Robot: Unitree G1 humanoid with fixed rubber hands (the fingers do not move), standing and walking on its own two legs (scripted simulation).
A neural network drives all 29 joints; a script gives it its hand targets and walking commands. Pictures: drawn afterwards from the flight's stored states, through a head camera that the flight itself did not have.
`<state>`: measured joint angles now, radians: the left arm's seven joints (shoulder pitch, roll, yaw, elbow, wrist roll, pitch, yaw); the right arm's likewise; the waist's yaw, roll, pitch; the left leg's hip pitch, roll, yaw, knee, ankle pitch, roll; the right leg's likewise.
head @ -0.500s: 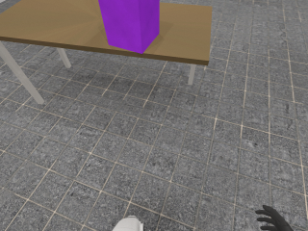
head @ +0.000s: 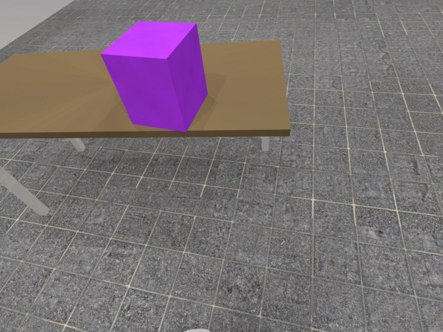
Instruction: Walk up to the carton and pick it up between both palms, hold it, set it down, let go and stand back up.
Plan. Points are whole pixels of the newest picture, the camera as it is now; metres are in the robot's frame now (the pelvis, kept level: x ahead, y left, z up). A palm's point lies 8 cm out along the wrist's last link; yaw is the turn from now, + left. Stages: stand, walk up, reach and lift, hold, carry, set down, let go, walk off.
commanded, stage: walk up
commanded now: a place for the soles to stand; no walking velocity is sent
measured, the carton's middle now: (162, 77) +0.83 +0.22 +0.02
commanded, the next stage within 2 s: none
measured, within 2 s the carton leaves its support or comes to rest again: neither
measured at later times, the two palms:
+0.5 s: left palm out of the picture +0.15 +0.49 -0.08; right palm (339, 331) +0.15 -0.17 -0.09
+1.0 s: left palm out of the picture +0.23 +0.54 -0.06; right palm (287, 291) +0.22 -0.10 -0.12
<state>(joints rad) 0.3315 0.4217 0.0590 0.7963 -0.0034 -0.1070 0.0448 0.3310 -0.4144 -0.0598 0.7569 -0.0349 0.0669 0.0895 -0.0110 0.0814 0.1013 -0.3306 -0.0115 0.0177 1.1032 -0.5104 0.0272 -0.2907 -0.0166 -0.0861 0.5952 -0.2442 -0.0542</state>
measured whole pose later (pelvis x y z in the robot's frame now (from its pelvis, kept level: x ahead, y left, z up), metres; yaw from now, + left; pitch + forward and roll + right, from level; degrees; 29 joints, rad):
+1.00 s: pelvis +0.16 +0.21 +0.00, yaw -3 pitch -3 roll +1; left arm 0.30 0.41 0.04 0.80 0.03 -0.06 0.01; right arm 0.29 -0.42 -0.07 0.78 0.00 0.02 0.04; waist 0.02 0.08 0.09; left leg -0.40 0.05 -0.04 0.82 -0.36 -0.01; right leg -0.30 -0.08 -0.04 0.60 -0.25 -0.02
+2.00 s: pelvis +0.18 +0.23 +0.01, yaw -7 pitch -1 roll +0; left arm 0.10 0.37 0.03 1.06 0.01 0.02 -0.04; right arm 0.16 -0.39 0.00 1.08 -0.01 -0.04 -0.01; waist -0.01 -0.01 0.04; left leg -0.20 0.09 0.05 0.42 -0.20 -0.06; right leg -0.20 -0.02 0.03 0.46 -0.24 0.02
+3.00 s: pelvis +0.40 +0.28 +0.01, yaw -6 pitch -2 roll +1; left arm 0.06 0.32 0.01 0.89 0.01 0.00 0.00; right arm 0.20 -0.36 -0.01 0.90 0.02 -0.02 -0.02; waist -0.01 -0.01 0.16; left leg -0.25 0.01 0.01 0.82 -0.59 0.02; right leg -0.30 -0.02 -0.02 0.54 -0.19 -0.04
